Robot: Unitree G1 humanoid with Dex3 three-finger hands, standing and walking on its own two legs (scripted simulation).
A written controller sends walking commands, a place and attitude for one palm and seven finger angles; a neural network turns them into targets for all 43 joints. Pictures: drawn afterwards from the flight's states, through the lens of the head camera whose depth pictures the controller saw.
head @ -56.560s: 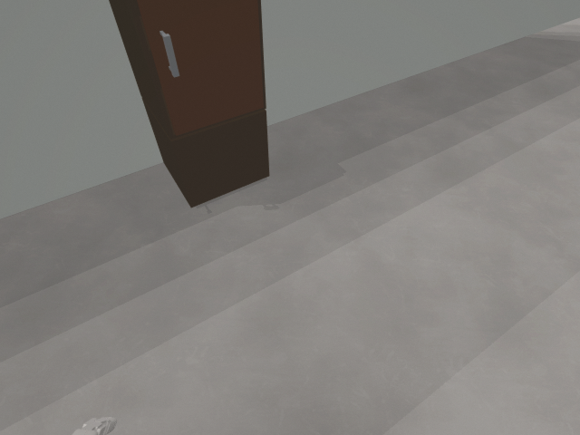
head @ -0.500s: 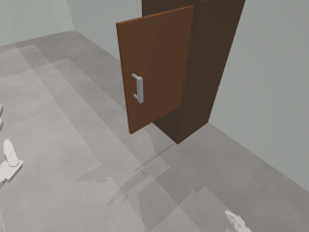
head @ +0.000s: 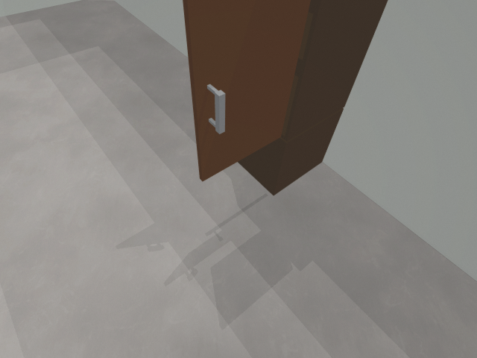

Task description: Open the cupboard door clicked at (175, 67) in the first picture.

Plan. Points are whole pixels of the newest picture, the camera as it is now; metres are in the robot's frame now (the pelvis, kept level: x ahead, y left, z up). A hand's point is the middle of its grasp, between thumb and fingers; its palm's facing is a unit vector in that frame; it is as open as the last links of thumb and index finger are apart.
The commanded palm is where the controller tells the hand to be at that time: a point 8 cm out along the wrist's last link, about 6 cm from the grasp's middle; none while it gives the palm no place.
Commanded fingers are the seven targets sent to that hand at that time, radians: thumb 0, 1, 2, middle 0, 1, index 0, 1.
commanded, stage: let the arm hang, fingers relaxed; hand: left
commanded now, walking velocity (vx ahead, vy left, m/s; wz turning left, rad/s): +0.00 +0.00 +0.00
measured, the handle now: (215, 109) +0.72 +0.09 -0.03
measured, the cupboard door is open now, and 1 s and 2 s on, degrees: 89 89 89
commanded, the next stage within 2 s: look to check the result in 0.72 s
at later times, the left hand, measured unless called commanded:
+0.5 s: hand out of the picture +0.02 +0.20 -0.16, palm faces +0.01 -0.97 -0.24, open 7.4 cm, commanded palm none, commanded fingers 0.00 0.90 0.90 -0.20 -0.30 -0.20 -0.30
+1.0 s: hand out of the picture +0.05 +0.23 -0.16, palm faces -0.01 -0.96 -0.29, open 7.4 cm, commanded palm none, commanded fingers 0.00 0.90 0.90 -0.20 -0.30 -0.20 -0.30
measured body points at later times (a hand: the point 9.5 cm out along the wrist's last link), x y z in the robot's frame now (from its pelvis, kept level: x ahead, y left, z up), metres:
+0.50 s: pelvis +0.00 +0.01 +0.01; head +0.00 +0.00 +0.46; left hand +0.02 +0.25 -0.14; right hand +0.01 -0.23 -0.16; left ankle +0.01 +0.11 -0.74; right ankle +0.01 -0.10 -0.74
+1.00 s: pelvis +0.01 +0.01 +0.01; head +0.02 +0.00 +0.46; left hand +0.05 +0.28 -0.14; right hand +0.04 -0.26 -0.14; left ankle +0.01 +0.11 -0.74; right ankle +0.01 -0.10 -0.74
